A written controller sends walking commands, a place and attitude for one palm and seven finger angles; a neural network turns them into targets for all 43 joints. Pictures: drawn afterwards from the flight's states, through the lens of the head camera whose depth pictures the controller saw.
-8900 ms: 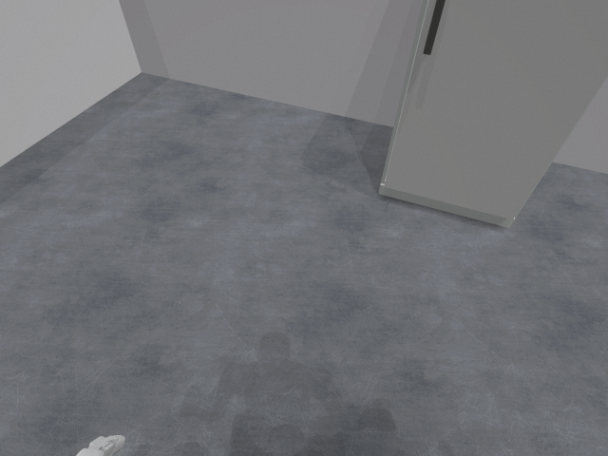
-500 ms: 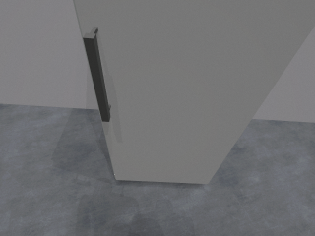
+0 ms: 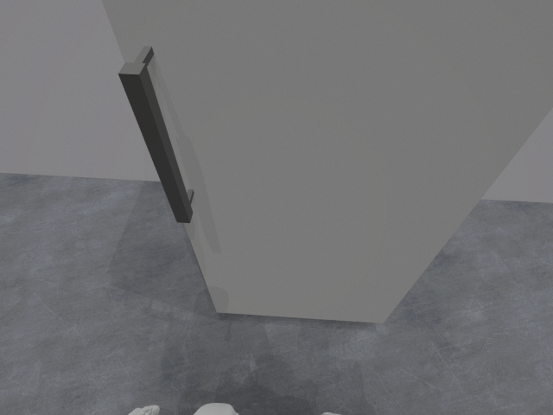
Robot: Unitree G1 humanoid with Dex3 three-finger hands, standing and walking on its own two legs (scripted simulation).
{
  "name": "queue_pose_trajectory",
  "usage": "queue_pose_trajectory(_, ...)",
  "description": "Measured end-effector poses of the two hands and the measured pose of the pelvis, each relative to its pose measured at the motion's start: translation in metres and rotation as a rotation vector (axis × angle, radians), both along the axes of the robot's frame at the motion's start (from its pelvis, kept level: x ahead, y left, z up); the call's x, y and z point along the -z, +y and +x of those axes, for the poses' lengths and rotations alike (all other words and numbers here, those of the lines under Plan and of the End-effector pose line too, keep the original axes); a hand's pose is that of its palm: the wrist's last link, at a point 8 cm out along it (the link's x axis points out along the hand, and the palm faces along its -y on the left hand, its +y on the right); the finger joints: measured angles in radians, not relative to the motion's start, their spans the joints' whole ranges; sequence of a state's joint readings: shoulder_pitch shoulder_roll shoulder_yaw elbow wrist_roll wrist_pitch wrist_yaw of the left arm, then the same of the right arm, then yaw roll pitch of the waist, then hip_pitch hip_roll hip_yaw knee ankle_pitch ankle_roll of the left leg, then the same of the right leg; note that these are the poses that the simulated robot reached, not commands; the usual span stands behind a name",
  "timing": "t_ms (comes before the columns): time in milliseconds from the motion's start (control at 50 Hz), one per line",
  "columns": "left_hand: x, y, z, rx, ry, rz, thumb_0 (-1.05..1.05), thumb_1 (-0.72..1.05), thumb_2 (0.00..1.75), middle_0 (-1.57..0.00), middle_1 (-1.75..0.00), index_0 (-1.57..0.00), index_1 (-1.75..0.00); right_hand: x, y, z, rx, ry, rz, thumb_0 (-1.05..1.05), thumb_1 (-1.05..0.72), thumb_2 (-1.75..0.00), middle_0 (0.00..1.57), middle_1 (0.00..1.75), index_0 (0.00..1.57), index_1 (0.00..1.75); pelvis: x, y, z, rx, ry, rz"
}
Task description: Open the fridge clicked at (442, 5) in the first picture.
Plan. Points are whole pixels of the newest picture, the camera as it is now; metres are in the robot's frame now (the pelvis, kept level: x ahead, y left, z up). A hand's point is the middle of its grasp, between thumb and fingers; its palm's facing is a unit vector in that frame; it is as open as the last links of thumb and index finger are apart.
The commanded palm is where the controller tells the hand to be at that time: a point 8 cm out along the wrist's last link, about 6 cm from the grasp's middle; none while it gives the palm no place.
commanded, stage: come to a stop and stand still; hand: left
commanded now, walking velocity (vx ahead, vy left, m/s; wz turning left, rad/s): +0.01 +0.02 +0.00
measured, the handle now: (168, 149) +0.46 +0.19 +0.12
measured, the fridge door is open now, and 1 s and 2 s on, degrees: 0 0 0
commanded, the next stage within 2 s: look again from close up in 1.08 s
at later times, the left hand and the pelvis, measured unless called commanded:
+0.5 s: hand out of the picture -0.01 +0.27 -0.17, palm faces +0.02 -0.95 -0.31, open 7.4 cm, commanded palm none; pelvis -0.04 +0.05 -0.01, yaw -2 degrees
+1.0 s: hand out of the picture +0.06 +0.30 -0.14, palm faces -0.10 -0.94 -0.33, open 7.4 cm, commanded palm none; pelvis -0.05 +0.07 +0.01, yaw -3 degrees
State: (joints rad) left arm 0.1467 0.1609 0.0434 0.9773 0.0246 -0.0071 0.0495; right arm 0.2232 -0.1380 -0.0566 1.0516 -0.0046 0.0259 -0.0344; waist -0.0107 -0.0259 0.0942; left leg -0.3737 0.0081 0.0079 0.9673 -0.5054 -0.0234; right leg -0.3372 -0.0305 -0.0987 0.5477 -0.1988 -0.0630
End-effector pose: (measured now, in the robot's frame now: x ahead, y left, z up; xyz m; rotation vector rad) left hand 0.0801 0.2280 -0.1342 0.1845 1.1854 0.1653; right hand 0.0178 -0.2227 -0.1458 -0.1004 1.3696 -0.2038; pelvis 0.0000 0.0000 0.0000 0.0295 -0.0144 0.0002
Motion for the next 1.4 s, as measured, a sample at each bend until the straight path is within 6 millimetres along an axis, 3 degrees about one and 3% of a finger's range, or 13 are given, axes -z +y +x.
queue_pose_trajectory(60,0.003,0.010,-0.016,-0.007,0.017,-0.004,0.00,0.93,0.90,-0.20,-0.30,-0.20,-0.30,-0.007,-0.003,0.026,-0.035,-0.090,-0.027,0.00,-0.91,-0.90,0.20,0.30,0.20,0.30,0.001,0.005,-0.007,0.007,0.001,-0.002)
queue_pose_trajectory(140,0.014,0.026,-0.040,-0.002,0.043,-0.013,0.00,0.92,0.90,-0.20,-0.30,-0.20,-0.30,-0.012,0.003,0.042,-0.077,-0.193,-0.055,0.00,-0.91,-0.90,0.20,0.30,0.20,0.30,0.009,0.020,-0.015,0.000,-0.008,-0.032)
queue_pose_trajectory(340,-0.001,0.067,-0.085,0.003,0.044,0.071,0.01,0.91,0.90,-0.20,-0.30,-0.20,-0.30,-0.007,0.025,0.045,-0.062,-0.356,-0.014,0.00,-0.91,-0.90,0.20,0.30,0.20,0.30,0.014,0.041,-0.022,0.045,-0.060,-0.013)
queue_pose_trajectory(420,-0.004,0.076,-0.098,-0.006,0.056,0.089,0.01,0.91,0.90,-0.20,-0.30,-0.20,-0.30,-0.002,0.028,0.025,-0.067,-0.312,-0.001,0.00,-0.91,-0.90,0.20,0.30,0.21,0.30,0.014,0.043,-0.029,0.040,-0.044,-0.012)
queue_pose_trajectory(480,-0.003,0.084,-0.099,-0.005,0.063,0.089,0.01,0.91,0.90,-0.20,-0.30,-0.20,-0.30,0.000,0.026,-0.003,-0.051,-0.244,-0.019,0.00,-0.91,-0.90,0.20,0.30,0.21,0.30,0.014,0.047,-0.036,0.034,-0.038,-0.014)
queue_pose_trajectory(620,-0.011,0.101,-0.074,0.052,0.034,0.082,0.01,0.91,0.90,-0.20,-0.30,-0.20,-0.30,-0.009,0.014,-0.081,0.021,-0.070,-0.097,0.01,-0.91,-0.90,0.20,0.30,0.21,0.30,0.005,0.061,-0.044,0.047,-0.023,-0.036)
queue_pose_trajectory(720,-0.015,0.107,-0.060,0.084,-0.007,0.099,0.01,0.91,0.90,-0.20,-0.30,-0.20,-0.30,-0.012,0.001,-0.095,0.030,-0.018,-0.131,0.01,-0.91,-0.90,0.20,0.30,0.21,0.30,0.006,0.061,-0.047,0.060,-0.003,-0.023)
queue_pose_trajectory(840,-0.019,0.108,-0.045,0.141,-0.007,0.096,0.01,0.91,0.90,-0.20,-0.30,-0.20,-0.30,-0.023,-0.002,-0.081,0.019,-0.080,-0.146,0.01,-0.91,-0.90,0.20,0.30,0.20,0.30,-0.001,0.065,-0.051,0.056,-0.014,-0.030)
queue_pose_trajectory(1000,-0.027,0.113,-0.027,0.152,-0.049,0.107,0.01,0.91,0.90,-0.20,-0.30,-0.20,-0.30,-0.031,-0.004,-0.041,-0.032,-0.146,-0.143,0.01,-0.91,-0.90,0.20,0.30,0.21,0.30,-0.005,0.065,-0.048,0.050,-0.014,-0.028)
queue_pose_trajectory(1200,-0.031,0.118,-0.035,0.128,0.010,0.133,0.01,0.90,0.90,-0.20,-0.30,-0.20,-0.30,-0.034,-0.010,0.006,-0.081,-0.185,-0.135,0.00,-0.90,-0.90,0.20,0.30,0.21,0.30,-0.008,0.060,-0.036,0.042,-0.007,-0.026)
queue_pose_trajectory(1400,-0.029,0.112,-0.035,0.108,0.041,0.131,0.01,0.90,0.90,-0.20,-0.30,-0.20,-0.30,-0.036,-0.017,0.029,-0.102,-0.181,-0.136,0.00,-0.91,-0.90,0.20,0.30,0.21,0.30,-0.011,0.052,-0.024,0.036,-0.018,-0.026)
